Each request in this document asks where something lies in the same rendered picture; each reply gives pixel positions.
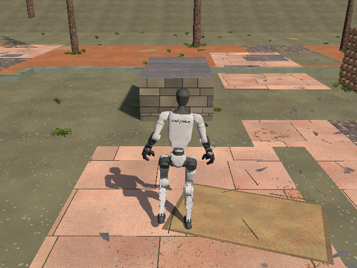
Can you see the right robot shin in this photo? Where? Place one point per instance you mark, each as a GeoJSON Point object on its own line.
{"type": "Point", "coordinates": [188, 204]}

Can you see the right robot hand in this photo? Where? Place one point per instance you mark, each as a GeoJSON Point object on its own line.
{"type": "Point", "coordinates": [211, 157]}

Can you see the humanoid robot torso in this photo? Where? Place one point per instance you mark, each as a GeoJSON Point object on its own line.
{"type": "Point", "coordinates": [179, 135]}

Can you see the robot right forearm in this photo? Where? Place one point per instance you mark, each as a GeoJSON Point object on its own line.
{"type": "Point", "coordinates": [207, 147]}

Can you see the left robot hand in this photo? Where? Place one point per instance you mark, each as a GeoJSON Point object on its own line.
{"type": "Point", "coordinates": [144, 153]}

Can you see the robot left upper arm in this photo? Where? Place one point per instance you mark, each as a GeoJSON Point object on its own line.
{"type": "Point", "coordinates": [159, 125]}

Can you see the robot left forearm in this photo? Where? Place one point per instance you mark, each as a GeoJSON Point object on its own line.
{"type": "Point", "coordinates": [150, 143]}

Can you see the robot right upper arm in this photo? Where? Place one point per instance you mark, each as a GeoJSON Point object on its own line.
{"type": "Point", "coordinates": [201, 128]}

